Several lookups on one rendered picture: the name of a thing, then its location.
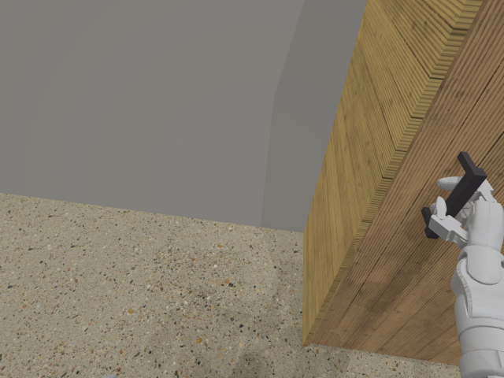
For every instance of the right robot hand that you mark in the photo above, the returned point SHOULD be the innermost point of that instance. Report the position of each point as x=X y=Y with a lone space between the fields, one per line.
x=482 y=217

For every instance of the right robot forearm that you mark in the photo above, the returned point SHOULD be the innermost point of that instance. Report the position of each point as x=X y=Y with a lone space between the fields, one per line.
x=478 y=284

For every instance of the wardrobe door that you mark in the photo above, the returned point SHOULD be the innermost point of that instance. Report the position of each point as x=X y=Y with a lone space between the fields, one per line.
x=395 y=296

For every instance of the handle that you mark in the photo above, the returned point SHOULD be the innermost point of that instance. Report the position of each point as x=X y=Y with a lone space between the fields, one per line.
x=465 y=189

